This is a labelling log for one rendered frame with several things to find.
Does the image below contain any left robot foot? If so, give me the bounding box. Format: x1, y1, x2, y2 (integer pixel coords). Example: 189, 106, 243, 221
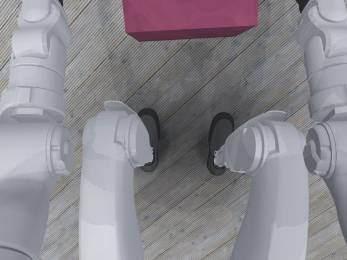
138, 108, 160, 172

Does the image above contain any robot left upper arm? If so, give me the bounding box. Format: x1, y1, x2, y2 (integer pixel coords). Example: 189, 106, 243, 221
0, 122, 75, 260

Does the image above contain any left robot shin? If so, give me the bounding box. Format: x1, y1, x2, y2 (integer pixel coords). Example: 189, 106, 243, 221
82, 101, 153, 167

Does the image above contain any left robot forearm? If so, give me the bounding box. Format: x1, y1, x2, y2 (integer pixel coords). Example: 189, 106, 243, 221
0, 0, 73, 125

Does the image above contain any right robot hand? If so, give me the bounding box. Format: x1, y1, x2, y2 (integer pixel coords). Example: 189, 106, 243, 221
296, 0, 309, 13

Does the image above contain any right robot forearm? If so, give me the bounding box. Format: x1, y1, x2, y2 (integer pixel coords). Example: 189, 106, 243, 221
295, 0, 347, 122

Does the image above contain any robot right upper arm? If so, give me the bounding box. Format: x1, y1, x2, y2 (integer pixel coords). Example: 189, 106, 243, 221
303, 121, 347, 244

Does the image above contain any carton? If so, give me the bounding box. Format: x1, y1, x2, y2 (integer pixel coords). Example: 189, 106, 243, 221
122, 0, 259, 42

